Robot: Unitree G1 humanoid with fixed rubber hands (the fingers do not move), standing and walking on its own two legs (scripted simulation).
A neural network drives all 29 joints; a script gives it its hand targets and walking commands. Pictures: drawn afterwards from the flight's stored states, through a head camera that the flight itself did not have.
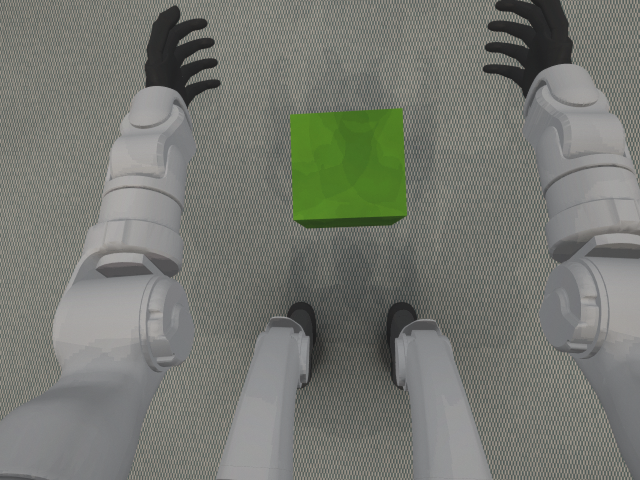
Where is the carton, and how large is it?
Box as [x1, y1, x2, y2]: [290, 108, 406, 227]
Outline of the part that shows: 401,108 290,114 294,220 305,227 385,225 392,224 406,215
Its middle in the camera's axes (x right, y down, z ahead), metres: +0.06 -0.13 +0.85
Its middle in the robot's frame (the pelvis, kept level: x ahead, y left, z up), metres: +0.52 +0.01 -0.52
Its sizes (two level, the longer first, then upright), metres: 0.210 0.200 0.250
